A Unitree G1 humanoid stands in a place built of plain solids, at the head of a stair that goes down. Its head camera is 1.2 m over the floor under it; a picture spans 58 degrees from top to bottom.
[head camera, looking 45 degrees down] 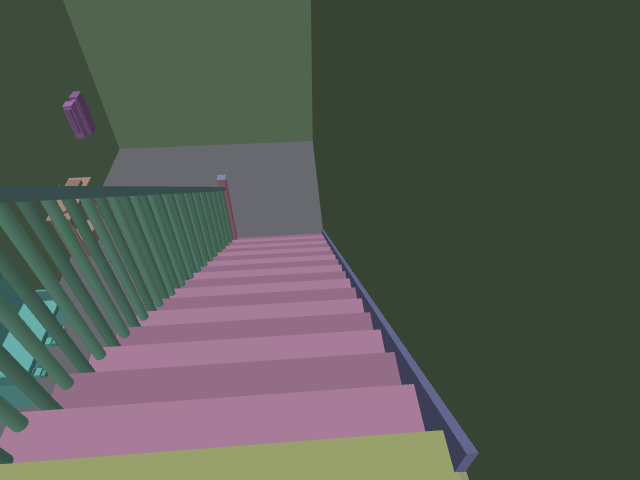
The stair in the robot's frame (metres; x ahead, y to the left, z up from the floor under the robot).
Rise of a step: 0.18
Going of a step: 0.23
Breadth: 1.32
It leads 4 degrees to the left of straight ahead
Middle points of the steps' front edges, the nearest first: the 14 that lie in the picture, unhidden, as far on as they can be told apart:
0.42 0.28 0.00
0.64 0.34 -0.18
0.87 0.36 -0.36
1.09 0.37 -0.53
1.31 0.39 -0.71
1.54 0.41 -0.88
1.77 0.42 -1.06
1.99 0.44 -1.24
2.21 0.46 -1.41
2.44 0.47 -1.59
2.66 0.49 -1.76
2.89 0.51 -1.94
3.11 0.52 -2.12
3.34 0.54 -2.29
